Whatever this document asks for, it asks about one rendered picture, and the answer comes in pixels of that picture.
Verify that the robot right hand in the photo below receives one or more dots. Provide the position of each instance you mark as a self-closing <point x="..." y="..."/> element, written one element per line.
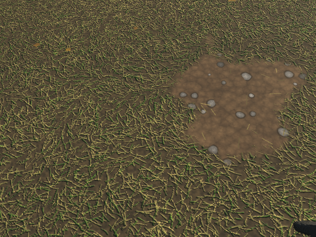
<point x="305" y="227"/>

